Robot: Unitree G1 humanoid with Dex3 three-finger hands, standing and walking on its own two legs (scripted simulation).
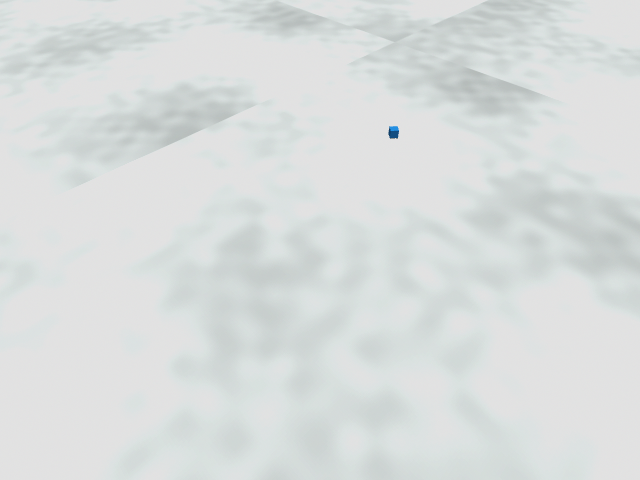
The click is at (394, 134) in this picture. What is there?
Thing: cube
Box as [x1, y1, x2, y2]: [388, 126, 398, 137]
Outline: 389,126 389,136 397,137 397,126
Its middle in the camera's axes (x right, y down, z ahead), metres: +0.42 -0.61 +2.21
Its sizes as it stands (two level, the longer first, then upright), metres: 0.046 0.046 0.046
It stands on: the floor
